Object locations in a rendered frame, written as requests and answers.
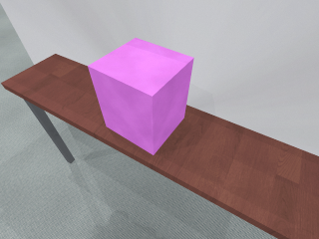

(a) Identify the table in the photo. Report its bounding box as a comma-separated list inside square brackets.
[1, 54, 319, 239]

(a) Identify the carton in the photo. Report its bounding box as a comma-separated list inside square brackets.
[88, 38, 194, 155]

